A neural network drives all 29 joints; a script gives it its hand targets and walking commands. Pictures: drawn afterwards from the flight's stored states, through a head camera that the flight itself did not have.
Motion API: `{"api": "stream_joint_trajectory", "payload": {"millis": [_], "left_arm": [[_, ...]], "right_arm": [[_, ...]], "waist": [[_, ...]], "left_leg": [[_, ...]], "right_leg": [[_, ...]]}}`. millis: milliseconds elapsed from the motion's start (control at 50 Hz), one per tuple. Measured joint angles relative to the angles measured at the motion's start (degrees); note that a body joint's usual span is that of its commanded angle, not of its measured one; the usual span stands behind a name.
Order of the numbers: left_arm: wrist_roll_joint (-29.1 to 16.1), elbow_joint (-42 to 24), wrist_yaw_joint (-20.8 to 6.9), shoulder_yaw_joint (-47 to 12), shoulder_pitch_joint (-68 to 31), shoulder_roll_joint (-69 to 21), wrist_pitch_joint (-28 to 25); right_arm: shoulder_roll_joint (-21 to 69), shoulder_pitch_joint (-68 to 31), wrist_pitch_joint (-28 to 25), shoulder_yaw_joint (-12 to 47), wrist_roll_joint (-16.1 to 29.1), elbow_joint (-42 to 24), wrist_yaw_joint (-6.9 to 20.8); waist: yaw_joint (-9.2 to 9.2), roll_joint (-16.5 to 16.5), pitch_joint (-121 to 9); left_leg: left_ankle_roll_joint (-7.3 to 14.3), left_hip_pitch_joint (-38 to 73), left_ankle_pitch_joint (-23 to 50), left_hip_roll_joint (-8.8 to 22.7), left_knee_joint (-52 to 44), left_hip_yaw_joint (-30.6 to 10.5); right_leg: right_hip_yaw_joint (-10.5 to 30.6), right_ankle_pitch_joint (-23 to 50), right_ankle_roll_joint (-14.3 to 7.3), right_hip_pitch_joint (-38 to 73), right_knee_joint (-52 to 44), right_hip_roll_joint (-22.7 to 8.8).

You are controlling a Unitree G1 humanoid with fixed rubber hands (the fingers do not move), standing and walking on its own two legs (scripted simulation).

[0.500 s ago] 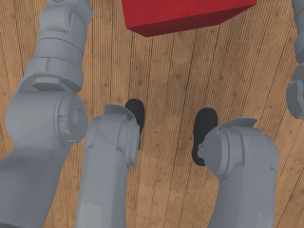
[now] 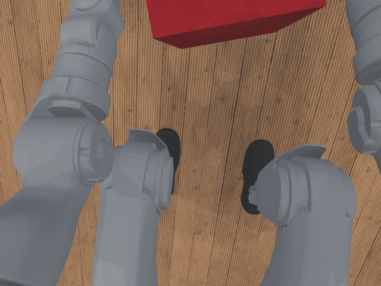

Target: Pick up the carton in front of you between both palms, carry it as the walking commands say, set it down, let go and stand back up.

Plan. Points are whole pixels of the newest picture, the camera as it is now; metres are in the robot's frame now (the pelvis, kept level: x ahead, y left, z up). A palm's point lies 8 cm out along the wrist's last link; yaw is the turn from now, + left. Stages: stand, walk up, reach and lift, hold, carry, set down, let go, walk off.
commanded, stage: reach and lift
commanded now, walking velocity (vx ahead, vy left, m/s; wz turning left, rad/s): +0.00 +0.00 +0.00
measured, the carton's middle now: out of the picture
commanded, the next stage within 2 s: none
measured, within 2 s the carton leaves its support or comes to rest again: leaves its support in 0.42 s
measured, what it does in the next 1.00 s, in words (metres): rises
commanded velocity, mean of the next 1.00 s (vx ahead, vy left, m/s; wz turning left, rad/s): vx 0.00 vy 0.00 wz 0.00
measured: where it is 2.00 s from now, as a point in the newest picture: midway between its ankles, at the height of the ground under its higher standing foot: (207, 182)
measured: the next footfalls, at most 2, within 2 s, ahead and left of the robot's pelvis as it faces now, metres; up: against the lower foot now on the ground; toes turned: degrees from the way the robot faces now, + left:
none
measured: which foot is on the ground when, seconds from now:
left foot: down 0.00-1.00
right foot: down 0.00-1.00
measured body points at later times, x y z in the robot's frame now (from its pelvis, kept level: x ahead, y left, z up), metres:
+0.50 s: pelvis +0.01 +0.00 -0.01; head +0.38 -0.04 +0.25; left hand +0.56 +0.15 -0.16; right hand +0.59 -0.15 -0.17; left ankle +0.12 +0.13 -0.34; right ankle +0.10 -0.12 -0.34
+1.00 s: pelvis -0.01 +0.01 +0.10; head +0.27 -0.02 +0.45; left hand +0.51 +0.15 +0.03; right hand +0.53 -0.16 +0.03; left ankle +0.12 +0.14 -0.34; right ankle +0.10 -0.12 -0.34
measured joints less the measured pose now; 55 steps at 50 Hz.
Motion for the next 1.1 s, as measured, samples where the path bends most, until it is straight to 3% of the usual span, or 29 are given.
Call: {"api": "stream_joint_trajectory", "payload": {"millis": [80, 140, 280, 360, 440, 520, 620, 840, 960, 1100], "left_arm": [[-0.14, -0.08, -0.34, -0.92, -2.61, -0.69, 0.47], [1.74, 0.23, 0.80, 1.67, -4.25, -1.31, 1.45], [7.38, -2.79, -2.85, 7.68, -3.22, -1.40, 6.57], [7.37, -5.09, -3.78, 8.51, -0.69, -0.96, 8.49], [5.04, -8.80, -2.64, 6.88, 2.79, -1.48, 10.33], [3.76, -15.74, 1.44, 5.84, 8.89, -4.03, 12.32], [6.63, -22.57, 0.57, 8.49, 17.08, -7.85, 14.23], [22.80, -21.77, -4.16, 19.84, 19.25, -14.55, 17.78], [23.62, -25.67, -5.59, 19.87, 21.49, -14.82, 19.52], [21.47, -29.94, -5.64, 16.61, 25.87, -15.20, 20.65]], "right_arm": [[1.16, -1.92, 0.18, 1.06, 0.61, -0.08, -0.66], [1.59, -3.51, 0.92, 0.49, -0.52, 0.74, -0.96], [3.80, -2.34, 4.56, -6.63, -8.33, -1.55, 1.09], [5.77, 2.06, 6.12, -8.83, -9.41, -6.61, 1.30], [7.20, 6.97, 7.87, -8.18, -8.51, -11.65, -0.92], [10.08, 12.71, 10.68, -8.56, -8.41, -17.79, -5.32], [14.01, 18.86, 13.32, -13.90, -11.85, -22.85, -3.90], [19.48, 21.56, 15.11, -29.07, -25.57, -18.66, 1.00], [22.45, 23.92, 15.88, -31.09, -27.90, -22.58, 1.33], [24.86, 30.41, 17.88, -29.42, -26.07, -30.86, 1.02]], "waist": [[-0.27, 0.15, 2.31], [-0.45, 0.22, 3.42], [-0.57, -0.06, 1.25], [-0.98, 0.16, -1.27], [-0.82, 0.31, -4.52], [-0.74, 0.33, -8.95], [-1.76, -0.06, -17.41], [-1.77, -2.69, -28.81], [-2.13, -2.61, -30.09], [-2.82, -1.71, -32.34]], "left_leg": [[-0.05, 0.88, 0.54, -0.03, -0.35, -0.07], [-0.07, 1.51, 0.56, -0.01, -0.36, -0.03], [-0.38, 0.07, -0.40, 0.25, 1.35, -0.54], [-0.59, -1.08, -1.28, 0.03, 2.36, -1.16], [-1.01, -2.10, -1.80, -0.45, 2.55, -1.70], [-1.60, -2.20, -1.60, -1.73, 1.62, -2.55], [-1.78, -0.85, -1.69, -2.40, -2.18, -3.04], [-0.03, 5.42, 3.35, -0.45, -15.26, -2.34], [-0.21, 8.16, 5.17, -0.86, -20.42, -2.87], [-0.08, 12.04, 5.40, -1.13, -24.88, -3.40]], "right_leg": [[-0.06, 0.56, -0.06, 0.88, -0.36, -0.01], [-0.02, 0.60, -0.10, 1.42, -0.31, 0.03], [-0.56, 0.12, -0.65, -0.28, 1.22, 0.40], [-1.19, -0.85, -0.98, -1.21, 2.06, 0.20], [-1.36, -1.30, -0.99, -2.17, 2.08, 0.35], [-0.82, -1.06, -0.12, -2.16, 0.64, 1.36], [0.11, 0.38, 1.44, -1.02, -3.74, 2.49], [1.04, 6.05, 2.07, 5.25, -17.70, 3.76], [0.70, 7.40, 1.74, 8.29, -22.70, 3.15], [0.27, 7.24, 1.63, 12.58, -27.24, 2.45]]}}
